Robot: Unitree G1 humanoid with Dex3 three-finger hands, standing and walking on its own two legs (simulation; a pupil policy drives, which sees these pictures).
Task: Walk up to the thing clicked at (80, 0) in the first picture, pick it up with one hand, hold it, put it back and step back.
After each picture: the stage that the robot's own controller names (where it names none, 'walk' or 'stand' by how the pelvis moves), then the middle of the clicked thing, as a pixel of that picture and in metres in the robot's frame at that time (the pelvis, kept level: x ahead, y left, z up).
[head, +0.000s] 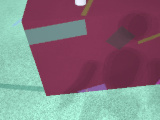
stand; out of the picture +1.00 +0.06 +0.14
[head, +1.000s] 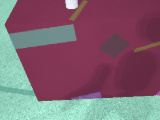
rise first; out of the picture +0.91 +0.14 +0.17
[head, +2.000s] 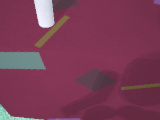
walk; out of the picture +0.64 +0.24 +0.17
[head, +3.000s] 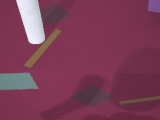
stand; (30, 12) +0.57 +0.23 +0.16
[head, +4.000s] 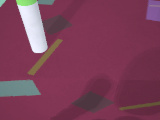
stand; (33, 24) +0.57 +0.23 +0.14
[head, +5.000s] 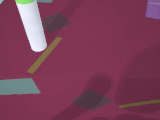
stand; (32, 22) +0.58 +0.24 +0.14
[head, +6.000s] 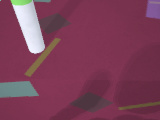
stand; (29, 24) +0.56 +0.24 +0.14
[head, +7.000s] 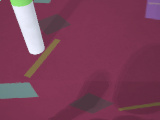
stand; (29, 25) +0.56 +0.24 +0.14
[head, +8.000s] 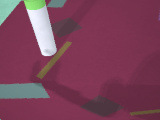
rise first; (42, 27) +0.55 +0.23 +0.14
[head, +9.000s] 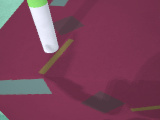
go down; (44, 25) +0.57 +0.23 +0.14
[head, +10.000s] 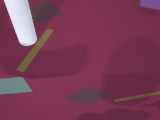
go down; (20, 13) +0.57 +0.21 +0.15
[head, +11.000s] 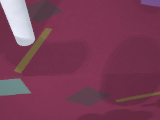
approach; (16, 12) +0.56 +0.22 +0.16
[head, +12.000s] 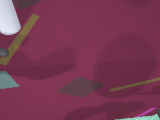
close in; out of the picture +0.56 +0.23 +0.19
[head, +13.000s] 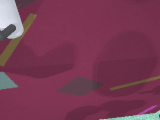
lift; out of the picture +0.54 +0.21 +0.19
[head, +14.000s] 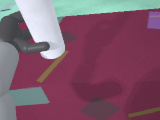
lift; (37, 9) +0.31 +0.11 +0.37
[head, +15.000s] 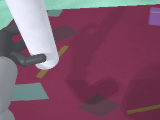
hold; (34, 24) +0.32 +0.14 +0.32
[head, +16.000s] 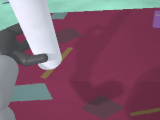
hold; (37, 24) +0.32 +0.13 +0.33
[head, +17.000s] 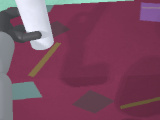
crouch; (31, 4) +0.42 +0.14 +0.32
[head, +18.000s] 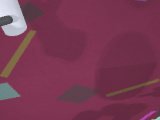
lower; out of the picture +0.52 +0.18 +0.27
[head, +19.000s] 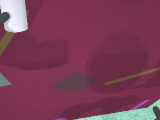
lower; out of the picture +0.58 +0.17 +0.20
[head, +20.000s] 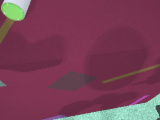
lower; out of the picture +0.69 +0.14 +0.11
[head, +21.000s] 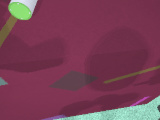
lower; out of the picture +0.69 +0.12 +0.11
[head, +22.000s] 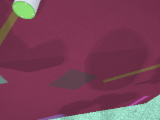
loosen; out of the picture +0.69 +0.11 +0.11
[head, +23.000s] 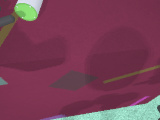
open; out of the picture +0.68 +0.10 +0.11
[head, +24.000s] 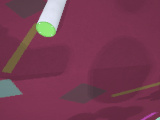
sink last; (54, 9) +0.66 +0.08 +0.10
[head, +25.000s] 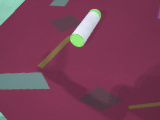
sink last; (87, 26) +0.70 +0.06 +0.08
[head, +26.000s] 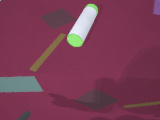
stand; (84, 23) +0.66 +0.04 +0.06
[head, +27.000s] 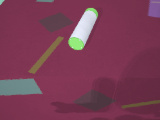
stand; (84, 27) +0.66 +0.04 +0.05
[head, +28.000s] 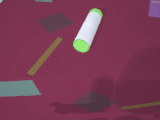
stand; (89, 28) +0.65 +0.02 +0.05
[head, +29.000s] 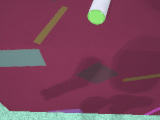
walk; out of the picture +0.72 -0.07 +0.07
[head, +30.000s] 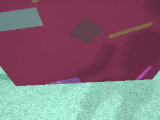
walk; out of the picture +0.98 +0.01 +0.08
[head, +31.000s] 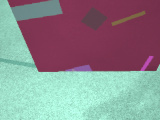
stand; out of the picture +1.28 -0.07 +0.07
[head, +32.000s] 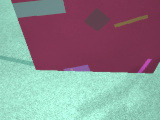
stand; out of the picture +1.25 -0.18 +0.05
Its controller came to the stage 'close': yes
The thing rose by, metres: 0.21
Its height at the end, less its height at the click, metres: -0.09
